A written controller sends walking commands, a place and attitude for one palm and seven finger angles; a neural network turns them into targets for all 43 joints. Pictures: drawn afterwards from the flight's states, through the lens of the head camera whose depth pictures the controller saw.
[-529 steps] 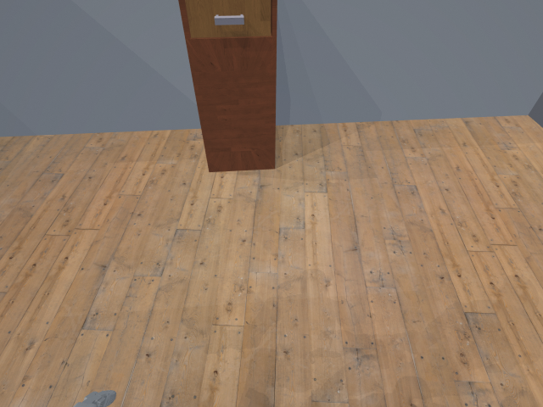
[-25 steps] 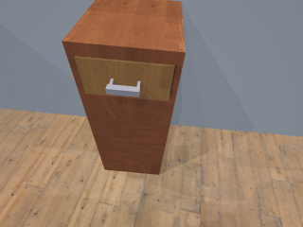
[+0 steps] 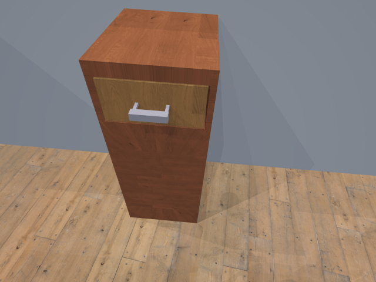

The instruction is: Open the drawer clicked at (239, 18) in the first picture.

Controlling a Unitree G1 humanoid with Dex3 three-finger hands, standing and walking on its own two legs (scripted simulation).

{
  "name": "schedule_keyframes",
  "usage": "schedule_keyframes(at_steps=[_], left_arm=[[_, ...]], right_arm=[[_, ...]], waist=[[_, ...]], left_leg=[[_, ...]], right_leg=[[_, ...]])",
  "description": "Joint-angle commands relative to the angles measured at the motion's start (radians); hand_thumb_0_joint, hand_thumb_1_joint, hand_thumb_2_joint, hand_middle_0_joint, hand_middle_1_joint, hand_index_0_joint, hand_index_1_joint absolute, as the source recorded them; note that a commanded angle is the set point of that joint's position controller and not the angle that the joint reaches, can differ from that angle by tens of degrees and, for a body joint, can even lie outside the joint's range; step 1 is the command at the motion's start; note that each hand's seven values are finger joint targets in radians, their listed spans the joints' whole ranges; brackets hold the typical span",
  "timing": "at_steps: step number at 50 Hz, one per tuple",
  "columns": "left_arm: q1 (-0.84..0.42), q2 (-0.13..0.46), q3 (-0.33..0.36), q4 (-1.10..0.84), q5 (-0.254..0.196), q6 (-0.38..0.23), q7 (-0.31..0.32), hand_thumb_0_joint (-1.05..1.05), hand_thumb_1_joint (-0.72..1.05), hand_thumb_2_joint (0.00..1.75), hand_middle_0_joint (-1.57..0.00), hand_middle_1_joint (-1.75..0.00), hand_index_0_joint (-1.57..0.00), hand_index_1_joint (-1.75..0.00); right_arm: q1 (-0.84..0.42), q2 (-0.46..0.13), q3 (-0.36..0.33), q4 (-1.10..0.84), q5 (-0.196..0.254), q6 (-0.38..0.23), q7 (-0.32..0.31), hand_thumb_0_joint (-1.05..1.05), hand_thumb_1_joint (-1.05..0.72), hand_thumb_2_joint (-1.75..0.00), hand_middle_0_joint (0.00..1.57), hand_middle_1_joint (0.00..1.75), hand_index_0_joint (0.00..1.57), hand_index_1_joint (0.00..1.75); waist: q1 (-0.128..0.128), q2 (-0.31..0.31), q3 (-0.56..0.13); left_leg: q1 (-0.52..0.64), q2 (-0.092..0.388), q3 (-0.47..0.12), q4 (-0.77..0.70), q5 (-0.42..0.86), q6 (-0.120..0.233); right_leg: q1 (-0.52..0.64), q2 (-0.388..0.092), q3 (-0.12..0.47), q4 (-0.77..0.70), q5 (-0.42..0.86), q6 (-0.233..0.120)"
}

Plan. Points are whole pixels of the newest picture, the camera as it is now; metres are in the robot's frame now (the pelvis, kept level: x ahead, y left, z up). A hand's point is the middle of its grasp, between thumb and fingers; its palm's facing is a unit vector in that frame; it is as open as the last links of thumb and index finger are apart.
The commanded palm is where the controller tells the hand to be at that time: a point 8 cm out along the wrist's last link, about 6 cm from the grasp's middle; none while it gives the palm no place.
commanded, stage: come to a stop and stand still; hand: left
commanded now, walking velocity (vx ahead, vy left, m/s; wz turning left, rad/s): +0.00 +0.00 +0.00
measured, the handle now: (150, 111) +0.57 +0.15 +0.04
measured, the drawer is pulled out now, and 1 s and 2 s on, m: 0.00 0.00 0.00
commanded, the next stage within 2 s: look again from close up in 0.02 s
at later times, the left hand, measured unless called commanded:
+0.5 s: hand out of the picture +0.02 +0.18 -0.18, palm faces +0.06 -0.98 -0.20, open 7.4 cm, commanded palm none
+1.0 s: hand out of the picture -0.06 +0.18 -0.18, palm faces +0.05 -0.99 -0.14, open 7.4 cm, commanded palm none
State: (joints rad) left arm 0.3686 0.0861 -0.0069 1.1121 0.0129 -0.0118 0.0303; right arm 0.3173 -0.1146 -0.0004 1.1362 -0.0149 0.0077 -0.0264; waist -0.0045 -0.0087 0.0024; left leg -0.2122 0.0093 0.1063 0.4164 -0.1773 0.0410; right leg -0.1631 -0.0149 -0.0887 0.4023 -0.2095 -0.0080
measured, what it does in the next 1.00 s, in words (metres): stands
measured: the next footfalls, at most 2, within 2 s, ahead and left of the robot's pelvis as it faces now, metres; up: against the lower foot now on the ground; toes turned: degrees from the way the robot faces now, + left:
left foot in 1.38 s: +0.09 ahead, +0.08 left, +0.00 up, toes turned +1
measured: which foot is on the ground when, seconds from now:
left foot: down 0.00-1.00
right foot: down 0.00-1.00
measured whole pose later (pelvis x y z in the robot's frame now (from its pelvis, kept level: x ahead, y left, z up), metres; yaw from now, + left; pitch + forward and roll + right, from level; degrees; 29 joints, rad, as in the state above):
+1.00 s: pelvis -0.01 +0.02 +0.00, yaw +0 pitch -2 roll -1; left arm 0.43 0.12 0.02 1.05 0.04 0.04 0.01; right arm 0.34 -0.15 -0.02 1.08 -0.03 0.03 -0.03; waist 0.00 0.00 -0.01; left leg -0.25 -0.01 0.12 0.45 -0.18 0.08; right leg -0.24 -0.03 -0.09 0.59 -0.38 -0.01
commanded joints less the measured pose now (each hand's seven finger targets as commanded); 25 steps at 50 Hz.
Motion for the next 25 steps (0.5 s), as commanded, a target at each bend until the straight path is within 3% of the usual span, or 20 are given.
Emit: schedule_keyframes(at_steps=[1,5,6,7,8,10,12,14,19,21,25], left_arm=[[0.090,0.088,0.019,-0.024,0.004,-0.009,0.014,0.00,0.90,0.90,-0.20,-0.30,-0.20,-0.30],[0.102,0.073,0.017,-0.017,0.002,-0.014,0.015,0.00,0.90,0.90,-0.20,-0.30,-0.20,-0.30],[0.021,0.275,0.016,-0.113,0.027,-0.022,0.010,0.00,0.90,0.90,-0.20,-0.30,-0.20,-0.30],[0.020,0.170,0.030,-0.104,0.017,-0.015,0.015,0.00,0.90,0.90,-0.20,-0.30,-0.20,-0.30],[0.041,0.135,0.027,-0.092,0.021,-0.016,0.016,0.00,0.90,0.90,-0.20,-0.30,-0.20,-0.30],[0.078,0.121,0.023,-0.107,0.015,-0.010,0.013,0.00,0.90,0.90,-0.20,-0.30,-0.20,-0.30],[0.072,0.122,0.023,-0.117,0.014,-0.006,0.013,0.00,0.90,0.90,-0.20,-0.30,-0.20,-0.30],[0.061,0.127,0.026,-0.131,0.011,-0.008,0.015,0.00,0.90,0.90,-0.20,-0.30,-0.20,-0.30],[0.069,0.137,0.027,-0.151,0.007,-0.004,0.019,0.00,0.90,0.90,-0.20,-0.30,-0.20,-0.30],[0.074,0.139,0.025,-0.156,0.007,-0.001,0.020,0.00,0.90,0.90,-0.20,-0.30,-0.20,-0.30],[0.057,0.150,0.027,-0.165,0.006,0.000,0.019,0.00,0.90,0.90,-0.20,-0.30,-0.20,-0.30]], right_arm=[[0.079,-0.070,-0.014,-0.020,0.001,-0.010,-0.002,0.00,-0.90,-0.90,0.20,0.30,0.20,0.30],[0.091,-0.062,-0.011,-0.017,0.001,-0.015,-0.005,0.00,-0.90,-0.90,0.20,0.30,0.20,0.30],[0.049,-0.192,-0.032,-0.143,-0.006,-0.019,0.007,0.00,-0.90,-0.90,0.20,0.30,0.20,0.30],[0.038,-0.172,-0.035,-0.157,-0.015,-0.042,-0.006,0.00,-0.90,-0.90,0.20,0.30,0.20,0.30],[0.053,-0.128,-0.032,-0.140,-0.016,-0.044,-0.014,0.00,-0.90,-0.90,0.20,0.30,0.20,0.30],[0.073,-0.116,-0.031,-0.159,-0.012,-0.032,-0.018,0.00,-0.90,-0.90,0.20,0.30,0.20,0.30],[0.079,-0.107,-0.027,-0.173,-0.014,-0.026,-0.014,0.00,-0.90,-0.90,0.20,0.30,0.20,0.30],[0.099,-0.103,-0.024,-0.170,-0.008,-0.028,-0.012,0.00,-0.90,-0.90,0.20,0.30,0.20,0.30],[0.091,-0.122,-0.020,-0.165,-0.004,-0.029,-0.008,0.00,-0.90,-0.90,0.20,0.30,0.20,0.30],[0.079,-0.124,-0.017,-0.165,-0.003,-0.027,-0.006,0.00,-0.90,-0.90,0.20,0.30,0.20,0.30],[0.051,-0.132,-0.018,-0.166,-0.003,-0.020,0.000,0.00,-0.90,-0.90,0.20,0.30,0.20,0.30]], waist=[[-0.002,0.010,0.119],[0.000,0.012,0.099],[-0.036,-0.032,0.221],[-0.019,0.063,0.059],[-0.020,0.096,-0.015],[-0.011,0.085,-0.033],[-0.009,-0.006,0.010],[-0.013,-0.042,0.035],[-0.001,0.000,0.078],[0.007,0.021,0.078],[0.005,0.003,0.105]], left_leg=[[-0.033,0.088,-0.125,-0.105,-0.138,-0.013],[-0.033,0.090,-0.124,-0.099,-0.101,-0.012],[-0.073,0.043,-0.151,-0.070,-0.100,-0.038],[-0.087,0.101,-0.171,-0.031,-0.180,-0.017],[-0.089,0.095,-0.181,-0.028,-0.159,-0.008],[-0.108,0.091,-0.178,0.000,-0.168,0.000],[-0.128,0.083,-0.167,0.030,-0.141,0.009],[-0.117,0.075,-0.146,0.049,-0.060,0.006],[-0.099,0.095,-0.144,0.023,0.055,0.010],[-0.105,0.099,-0.150,0.008,0.049,0.012],[-0.110,0.090,-0.145,-0.020,-0.038,0.005]], right_leg=[[-0.120,-0.094,0.131,-0.132,-0.132,-0.014],[-0.097,-0.095,0.128,-0.118,-0.083,-0.019],[-0.165,-0.064,0.099,-0.061,-0.117,-0.033],[-0.120,-0.094,0.094,0.000,-0.169,-0.039],[-0.070,-0.086,0.095,0.016,-0.102,-0.046],[-0.073,-0.086,0.095,0.018,-0.112,-0.049],[-0.101,-0.094,0.114,0.004,-0.113,-0.051],[-0.113,-0.106,0.133,0.000,-0.061,-0.058],[-0.098,-0.086,0.102,0.042,0.058,-0.041],[-0.078,-0.081,0.098,0.038,0.050,-0.035],[-0.091,-0.089,0.107,0.007,0.002,-0.030]])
